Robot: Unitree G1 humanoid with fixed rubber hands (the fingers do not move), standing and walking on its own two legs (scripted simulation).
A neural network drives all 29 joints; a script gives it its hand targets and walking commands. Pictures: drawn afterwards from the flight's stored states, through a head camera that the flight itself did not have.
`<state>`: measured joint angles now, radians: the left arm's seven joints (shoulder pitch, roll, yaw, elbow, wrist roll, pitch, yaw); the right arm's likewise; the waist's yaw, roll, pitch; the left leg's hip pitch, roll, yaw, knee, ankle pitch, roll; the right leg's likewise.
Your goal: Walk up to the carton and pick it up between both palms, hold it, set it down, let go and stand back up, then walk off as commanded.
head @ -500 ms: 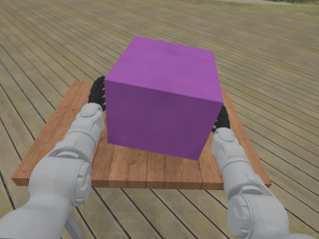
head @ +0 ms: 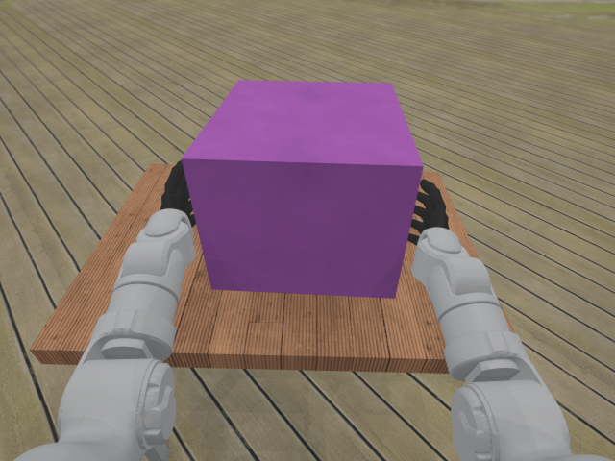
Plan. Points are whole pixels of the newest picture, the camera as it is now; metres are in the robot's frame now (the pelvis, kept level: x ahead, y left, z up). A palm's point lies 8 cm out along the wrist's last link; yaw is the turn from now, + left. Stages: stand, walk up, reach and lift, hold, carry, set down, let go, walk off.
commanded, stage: reach and lift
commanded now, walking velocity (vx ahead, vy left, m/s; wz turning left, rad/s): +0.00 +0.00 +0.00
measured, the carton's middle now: (308, 178) +0.49 -0.01 +0.17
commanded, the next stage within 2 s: hold in 1.06 s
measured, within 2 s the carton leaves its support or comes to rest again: neither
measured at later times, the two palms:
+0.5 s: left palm (175, 214) +0.40 +0.17 +0.17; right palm (425, 242) +0.37 -0.17 +0.14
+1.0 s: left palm (153, 206) +0.39 +0.19 +0.19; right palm (423, 209) +0.38 -0.15 +0.19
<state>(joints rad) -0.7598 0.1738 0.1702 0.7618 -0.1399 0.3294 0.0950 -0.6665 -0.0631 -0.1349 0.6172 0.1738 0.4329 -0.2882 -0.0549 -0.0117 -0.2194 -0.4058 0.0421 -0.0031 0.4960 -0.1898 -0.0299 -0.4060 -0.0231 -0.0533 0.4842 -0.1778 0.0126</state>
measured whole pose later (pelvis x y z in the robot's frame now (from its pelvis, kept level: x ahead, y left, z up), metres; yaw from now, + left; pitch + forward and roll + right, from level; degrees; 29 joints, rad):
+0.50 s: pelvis +0.00 +0.00 +0.00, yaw +0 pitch +5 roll +0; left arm -0.78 0.15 0.16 0.72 -0.05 0.42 0.11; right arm -0.67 -0.07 -0.14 0.72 0.12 0.37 -0.23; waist -0.05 -0.04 -0.21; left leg -0.39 0.04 0.00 0.49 -0.19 -0.03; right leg -0.39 -0.02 -0.05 0.47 -0.17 0.01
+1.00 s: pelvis +0.01 +0.01 +0.01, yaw +0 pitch +2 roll -1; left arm -0.65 0.13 0.22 0.41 -0.01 0.59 0.10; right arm -0.67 -0.07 -0.13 0.48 0.20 0.57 -0.29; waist -0.05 -0.02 -0.20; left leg -0.29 0.04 0.00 0.46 -0.20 -0.03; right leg -0.27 -0.02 -0.05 0.41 -0.17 0.01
